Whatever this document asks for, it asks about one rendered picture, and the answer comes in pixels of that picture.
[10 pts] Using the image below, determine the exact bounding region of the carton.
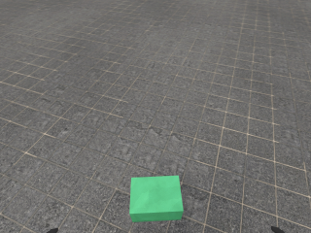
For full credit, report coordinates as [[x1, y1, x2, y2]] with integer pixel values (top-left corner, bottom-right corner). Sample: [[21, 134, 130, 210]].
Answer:
[[129, 175, 184, 222]]

